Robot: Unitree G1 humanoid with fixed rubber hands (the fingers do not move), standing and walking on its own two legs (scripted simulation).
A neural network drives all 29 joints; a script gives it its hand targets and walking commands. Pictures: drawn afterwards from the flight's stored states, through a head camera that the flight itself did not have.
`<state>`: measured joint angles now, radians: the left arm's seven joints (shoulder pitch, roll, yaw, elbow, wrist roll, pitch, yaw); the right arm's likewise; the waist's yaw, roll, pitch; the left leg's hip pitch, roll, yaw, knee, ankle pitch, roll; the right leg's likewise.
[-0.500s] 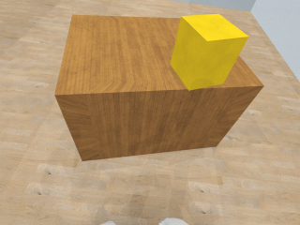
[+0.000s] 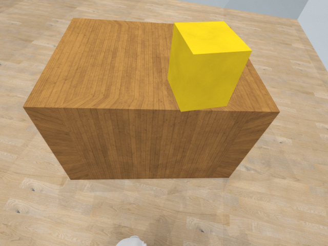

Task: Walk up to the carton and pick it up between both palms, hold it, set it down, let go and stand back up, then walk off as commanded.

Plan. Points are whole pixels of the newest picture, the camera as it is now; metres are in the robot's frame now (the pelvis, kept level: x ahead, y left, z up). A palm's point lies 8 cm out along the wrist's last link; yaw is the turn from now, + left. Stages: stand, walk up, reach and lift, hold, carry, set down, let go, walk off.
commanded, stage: walk up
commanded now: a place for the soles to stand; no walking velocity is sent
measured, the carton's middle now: (202, 67) +0.74 -0.09 +0.03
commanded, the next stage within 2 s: none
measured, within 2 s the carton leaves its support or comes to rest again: neither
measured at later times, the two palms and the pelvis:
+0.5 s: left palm out of the picture +0.10 +0.24 -0.09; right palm out of the picture +0.16 -0.42 -0.09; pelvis +0.04 -0.10 +0.00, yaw +5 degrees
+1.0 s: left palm out of the picture +0.09 +0.25 -0.09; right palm out of the picture +0.18 -0.38 -0.08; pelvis +0.03 -0.08 +0.01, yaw +6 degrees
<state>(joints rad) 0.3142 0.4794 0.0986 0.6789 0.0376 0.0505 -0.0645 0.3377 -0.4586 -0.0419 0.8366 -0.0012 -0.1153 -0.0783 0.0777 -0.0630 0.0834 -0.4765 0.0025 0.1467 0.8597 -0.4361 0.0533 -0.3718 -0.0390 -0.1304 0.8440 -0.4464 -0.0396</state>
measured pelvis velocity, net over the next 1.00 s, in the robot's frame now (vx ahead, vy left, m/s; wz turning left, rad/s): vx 0.03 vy -0.08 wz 0.10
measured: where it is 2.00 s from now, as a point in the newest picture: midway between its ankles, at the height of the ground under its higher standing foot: outside the picture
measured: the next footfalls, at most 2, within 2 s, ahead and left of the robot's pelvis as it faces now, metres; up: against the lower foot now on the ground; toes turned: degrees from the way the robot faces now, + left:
right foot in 0.26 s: +0.10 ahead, -0.24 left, +0.00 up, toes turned +3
right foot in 1.82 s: +0.17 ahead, -0.25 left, +0.00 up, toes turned -1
